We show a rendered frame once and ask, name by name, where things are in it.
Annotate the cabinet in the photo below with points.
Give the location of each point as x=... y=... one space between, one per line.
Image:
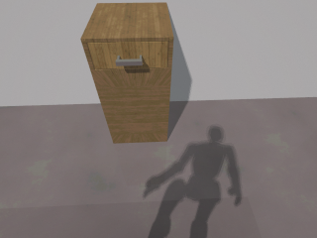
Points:
x=135 y=101

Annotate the drawer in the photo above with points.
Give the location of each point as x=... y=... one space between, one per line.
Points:
x=104 y=54

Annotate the handle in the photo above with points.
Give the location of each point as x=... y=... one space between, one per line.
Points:
x=128 y=62

